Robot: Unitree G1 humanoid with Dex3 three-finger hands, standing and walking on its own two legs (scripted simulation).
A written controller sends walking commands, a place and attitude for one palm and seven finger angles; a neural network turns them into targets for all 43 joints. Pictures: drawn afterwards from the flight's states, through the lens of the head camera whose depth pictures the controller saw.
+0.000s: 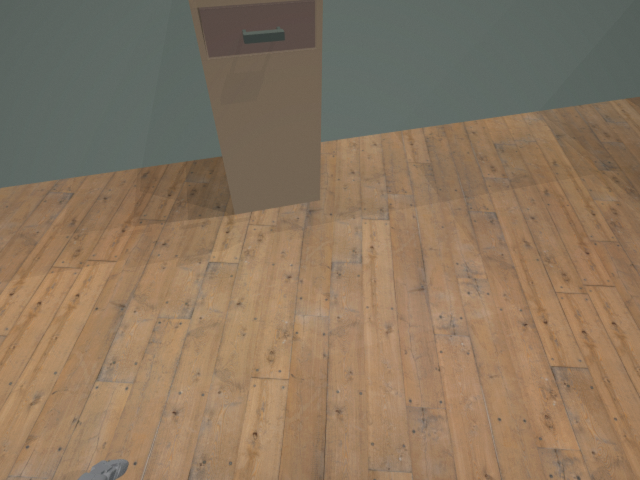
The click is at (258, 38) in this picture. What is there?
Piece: drawer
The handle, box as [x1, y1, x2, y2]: [242, 27, 284, 43]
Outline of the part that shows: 283,30 279,27 276,27 277,28 273,30 246,32 244,29 242,30 245,43 282,40 284,39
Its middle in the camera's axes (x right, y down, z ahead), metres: -0.18 -0.64 +1.20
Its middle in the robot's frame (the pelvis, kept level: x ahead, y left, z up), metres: +1.32 +0.25 +0.01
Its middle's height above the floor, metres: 0.78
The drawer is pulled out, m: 0.00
